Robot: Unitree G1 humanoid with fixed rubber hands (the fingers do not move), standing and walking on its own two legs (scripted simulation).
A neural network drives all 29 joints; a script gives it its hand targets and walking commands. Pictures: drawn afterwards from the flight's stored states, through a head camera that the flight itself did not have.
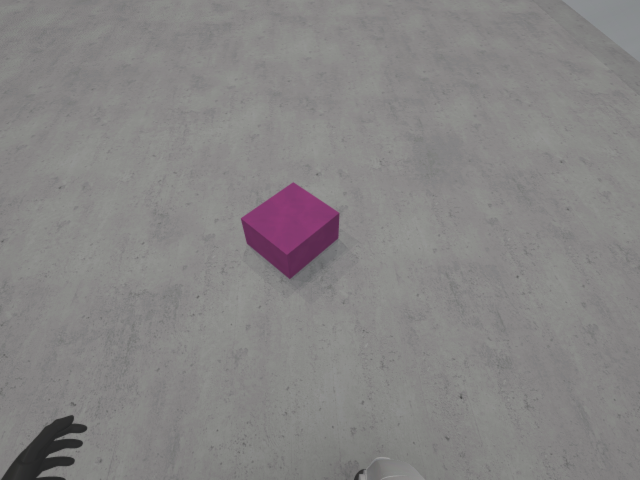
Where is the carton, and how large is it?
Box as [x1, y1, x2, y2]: [241, 182, 338, 278]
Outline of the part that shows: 293,182 241,218 247,243 289,278 335,240 338,234 338,212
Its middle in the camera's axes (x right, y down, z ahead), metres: -0.11 -0.03 +1.53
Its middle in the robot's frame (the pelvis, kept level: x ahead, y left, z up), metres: +1.07 +0.06 -0.68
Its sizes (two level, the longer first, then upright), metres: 0.276 0.254 0.152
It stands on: the floor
